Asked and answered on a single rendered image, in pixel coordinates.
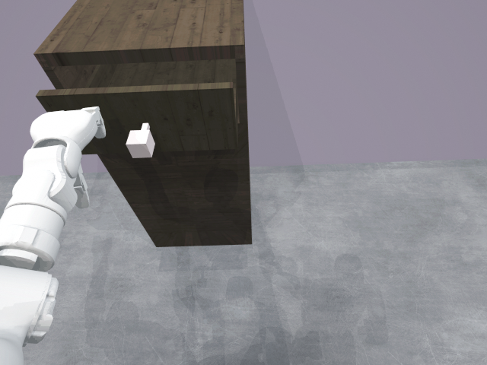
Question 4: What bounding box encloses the handle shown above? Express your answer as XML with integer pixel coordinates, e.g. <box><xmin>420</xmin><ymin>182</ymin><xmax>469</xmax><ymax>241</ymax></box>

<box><xmin>126</xmin><ymin>123</ymin><xmax>155</xmax><ymax>158</ymax></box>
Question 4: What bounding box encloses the drawer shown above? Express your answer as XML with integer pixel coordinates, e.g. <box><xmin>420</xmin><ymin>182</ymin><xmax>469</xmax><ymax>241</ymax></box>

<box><xmin>36</xmin><ymin>59</ymin><xmax>238</xmax><ymax>154</ymax></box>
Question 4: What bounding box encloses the left robot hand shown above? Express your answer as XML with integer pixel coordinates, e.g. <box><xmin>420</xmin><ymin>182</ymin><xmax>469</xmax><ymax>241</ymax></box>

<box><xmin>30</xmin><ymin>106</ymin><xmax>106</xmax><ymax>208</ymax></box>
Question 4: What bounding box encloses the cabinet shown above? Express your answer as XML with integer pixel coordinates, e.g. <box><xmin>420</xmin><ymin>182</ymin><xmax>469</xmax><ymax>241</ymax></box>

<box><xmin>34</xmin><ymin>0</ymin><xmax>252</xmax><ymax>247</ymax></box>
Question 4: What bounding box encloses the robot left forearm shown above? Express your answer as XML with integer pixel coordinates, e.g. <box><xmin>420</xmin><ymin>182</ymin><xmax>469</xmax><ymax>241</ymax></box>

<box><xmin>0</xmin><ymin>135</ymin><xmax>82</xmax><ymax>272</ymax></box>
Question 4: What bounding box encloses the robot left upper arm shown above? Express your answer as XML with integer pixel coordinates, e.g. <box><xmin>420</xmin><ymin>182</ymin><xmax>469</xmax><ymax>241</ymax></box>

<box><xmin>0</xmin><ymin>265</ymin><xmax>59</xmax><ymax>365</ymax></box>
